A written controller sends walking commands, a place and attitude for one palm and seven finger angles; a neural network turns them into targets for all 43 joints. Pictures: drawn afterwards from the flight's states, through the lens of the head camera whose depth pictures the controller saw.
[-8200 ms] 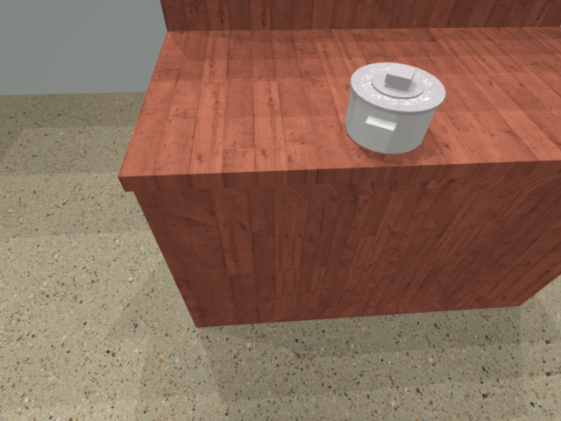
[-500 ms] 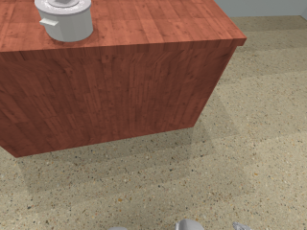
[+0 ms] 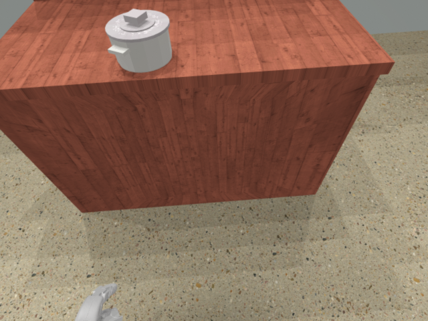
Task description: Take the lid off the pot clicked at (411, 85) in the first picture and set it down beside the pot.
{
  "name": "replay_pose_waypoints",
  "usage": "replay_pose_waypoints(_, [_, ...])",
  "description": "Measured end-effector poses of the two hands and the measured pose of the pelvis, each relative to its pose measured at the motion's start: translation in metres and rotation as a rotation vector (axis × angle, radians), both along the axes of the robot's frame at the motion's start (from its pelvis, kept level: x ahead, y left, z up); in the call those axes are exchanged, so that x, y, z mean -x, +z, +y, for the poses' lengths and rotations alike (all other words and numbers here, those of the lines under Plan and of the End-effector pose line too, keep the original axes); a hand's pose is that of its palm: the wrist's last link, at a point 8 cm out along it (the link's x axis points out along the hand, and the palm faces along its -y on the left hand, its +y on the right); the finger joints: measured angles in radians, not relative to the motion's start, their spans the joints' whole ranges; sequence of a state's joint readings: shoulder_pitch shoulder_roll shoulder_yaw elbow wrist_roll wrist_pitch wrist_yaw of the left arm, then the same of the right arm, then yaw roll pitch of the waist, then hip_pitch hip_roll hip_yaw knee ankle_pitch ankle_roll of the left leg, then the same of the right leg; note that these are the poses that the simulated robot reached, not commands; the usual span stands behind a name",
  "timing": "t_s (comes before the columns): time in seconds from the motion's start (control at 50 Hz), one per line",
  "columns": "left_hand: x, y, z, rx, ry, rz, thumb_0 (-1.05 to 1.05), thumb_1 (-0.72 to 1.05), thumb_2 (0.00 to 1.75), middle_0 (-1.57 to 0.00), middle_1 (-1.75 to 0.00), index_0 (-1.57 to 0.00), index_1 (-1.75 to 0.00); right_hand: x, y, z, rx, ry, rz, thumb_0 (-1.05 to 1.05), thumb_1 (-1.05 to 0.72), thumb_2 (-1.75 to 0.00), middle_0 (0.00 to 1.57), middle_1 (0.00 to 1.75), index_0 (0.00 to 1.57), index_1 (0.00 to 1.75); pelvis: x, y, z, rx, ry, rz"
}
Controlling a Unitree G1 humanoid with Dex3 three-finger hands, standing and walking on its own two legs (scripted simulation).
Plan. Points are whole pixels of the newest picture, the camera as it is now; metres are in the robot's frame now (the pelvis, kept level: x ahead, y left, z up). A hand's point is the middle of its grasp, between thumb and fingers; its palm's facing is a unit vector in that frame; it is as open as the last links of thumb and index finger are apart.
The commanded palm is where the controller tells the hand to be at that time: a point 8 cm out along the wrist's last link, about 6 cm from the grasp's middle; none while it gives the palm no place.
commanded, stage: turn to face it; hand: left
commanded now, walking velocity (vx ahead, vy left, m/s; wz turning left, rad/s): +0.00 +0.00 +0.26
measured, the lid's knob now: (135, 16) +0.83 +0.23 +0.16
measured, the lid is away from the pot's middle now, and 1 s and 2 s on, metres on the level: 0.00 0.00 0.00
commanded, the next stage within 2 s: take the last steps up to it in 0.08 s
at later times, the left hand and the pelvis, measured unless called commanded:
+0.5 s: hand out of the picture -0.08 +0.18 -0.15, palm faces +0.28 -0.93 -0.23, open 7.4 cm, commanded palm none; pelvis +0.02 +0.01 +0.01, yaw +10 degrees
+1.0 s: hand (123, 256) +0.28 +0.24 -0.16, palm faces +0.10 -0.97 -0.24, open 7.4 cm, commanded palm none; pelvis +0.19 +0.03 -0.01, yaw +8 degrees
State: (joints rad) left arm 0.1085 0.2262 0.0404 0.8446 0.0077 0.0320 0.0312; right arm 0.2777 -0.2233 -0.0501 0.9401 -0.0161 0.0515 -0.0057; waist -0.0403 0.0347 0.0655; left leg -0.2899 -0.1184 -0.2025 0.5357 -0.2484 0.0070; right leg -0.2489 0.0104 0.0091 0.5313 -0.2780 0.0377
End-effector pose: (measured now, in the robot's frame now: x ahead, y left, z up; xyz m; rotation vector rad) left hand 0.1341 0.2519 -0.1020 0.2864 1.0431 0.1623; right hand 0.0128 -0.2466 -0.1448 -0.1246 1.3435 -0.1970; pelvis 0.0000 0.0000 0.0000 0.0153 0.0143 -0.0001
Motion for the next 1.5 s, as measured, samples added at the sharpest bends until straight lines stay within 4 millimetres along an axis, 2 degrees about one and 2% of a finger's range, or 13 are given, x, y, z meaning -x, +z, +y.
replay_pose_waypoints(0.16, [0.065,0.005,-0.025,0.003,0.114,0.089,0.01,0.90,0.90,-0.20,-0.30,-0.21,-0.30,-0.021,-0.001,-0.025,-0.024,0.069,0.002,0.01,-0.91,-0.90,0.20,0.30,0.20,0.29,0.002,0.009,-0.022,-0.023,0.080,-0.024])
replay_pose_waypoints(0.3, [0.126,-0.003,-0.038,0.051,0.225,0.178,0.01,0.90,0.90,-0.20,-0.30,-0.21,-0.30,-0.054,0.004,-0.026,-0.015,0.170,0.001,0.01,-0.91,-0.90,0.20,0.30,0.20,0.29,0.000,0.012,-0.025,-0.033,0.130,-0.021])
replay_pose_waypoints(0.48, [0.222,-0.015,-0.032,0.127,0.392,0.386,0.01,0.90,0.90,-0.20,-0.30,-0.21,-0.30,-0.140,0.023,0.027,-0.018,0.323,-0.136,0.01,-0.91,-0.90,0.19,0.30,0.19,0.29,-0.017,0.013,0.002,-0.013,0.172,-0.009])
replay_pose_waypoints(0.58, [0.245,-0.035,-0.016,0.178,0.431,0.505,0.01,0.90,0.90,-0.20,-0.30,-0.20,-0.30,-0.180,0.024,0.070,-0.009,0.359,-0.256,0.01,-0.91,-0.90,0.19,0.30,0.20,0.29,-0.036,-0.002,0.030,0.008,0.171,-0.011])
replay_pose_waypoints(0.64, [0.223,-0.037,-0.001,0.182,0.401,0.513,0.01,0.90,0.90,-0.20,-0.30,-0.20,-0.30,-0.176,0.025,0.084,-0.014,0.335,-0.250,0.01,-0.91,-0.90,0.20,0.30,0.20,0.29,-0.050,0.001,0.039,0.000,0.160,-0.024])
replay_pose_waypoints(0.7, [0.175,-0.036,0.015,0.176,0.366,0.437,0.01,0.91,0.90,-0.19,-0.30,-0.20,-0.30,-0.161,0.025,0.083,0.004,0.272,-0.200,-0.01,-0.94,-0.90,0.20,0.30,0.20,0.30,-0.066,0.006,0.047,-0.001,0.163,-0.027])
replay_pose_waypoints(0.9, [-0.033,-0.025,0.043,0.120,0.218,0.144,0.01,0.91,0.90,-0.19,-0.30,-0.20,-0.30,-0.109,0.011,0.053,0.021,0.161,0.113,0.00,-0.93,-0.90,0.20,0.30,0.20,0.30,-0.137,0.004,0.046,-0.020,0.150,-0.015])
replay_pose_waypoints(1.02, [-0.150,-0.028,0.030,0.068,0.119,0.037,0.01,0.91,0.90,-0.19,-0.30,-0.20,-0.30,-0.113,-0.012,0.041,-0.030,0.086,0.269,0.01,-0.92,-0.90,0.20,0.30,0.20,0.29,-0.200,-0.017,0.027,-0.014,0.133,-0.018])
replay_pose_waypoints(1.1, [-0.175,-0.023,0.016,0.070,0.141,0.030,0.00,0.91,0.90,-0.19,-0.30,-0.20,-0.30,-0.159,-0.013,0.035,-0.048,0.089,0.258,0.01,-0.91,-0.90,0.20,0.30,0.20,0.29,-0.230,-0.011,0.018,-0.001,0.142,-0.031])
replay_pose_waypoints(1.18, [-0.175,-0.017,0.002,0.086,0.175,0.110,0.00,0.91,0.90,-0.20,-0.30,-0.20,-0.30,-0.233,-0.006,0.035,-0.051,0.117,0.146,0.01,-0.91,-0.90,0.20,0.30,0.20,0.29,-0.260,0.003,0.015,0.001,0.146,-0.021])
replay_pose_waypoints(1.28, [-0.173,-0.013,0.004,0.082,0.233,0.175,0.00,0.94,0.90,-0.20,-0.30,-0.21,-0.30,-0.321,0.003,0.046,-0.062,0.157,0.013,0.01,-0.92,-0.90,0.19,0.30,0.20,0.29,-0.295,0.012,0.016,0.002,0.147,-0.006])
replay_pose_waypoints(1.38, [-0.167,-0.018,0.003,0.121,0.285,0.247,0.00,0.93,0.90,-0.20,-0.30,-0.20,-0.30,-0.393,0.009,0.054,-0.038,0.209,-0.059,0.01,-0.94,-0.90,0.20,0.30,0.20,0.29,-0.329,0.012,0.028,0.009,0.154,-0.003])
replay_pose_waypoints(1.5, [-0.162,-0.041,0.005,0.179,0.340,0.357,0.00,0.91,0.90,-0.20,-0.30,-0.20,-0.30,-0.467,0.011,0.088,-0.008,0.275,-0.141,0.01,-0.93,-0.90,0.19,0.30,0.19,0.29,-0.366,0.002,0.052,0.022,0.147,-0.019])
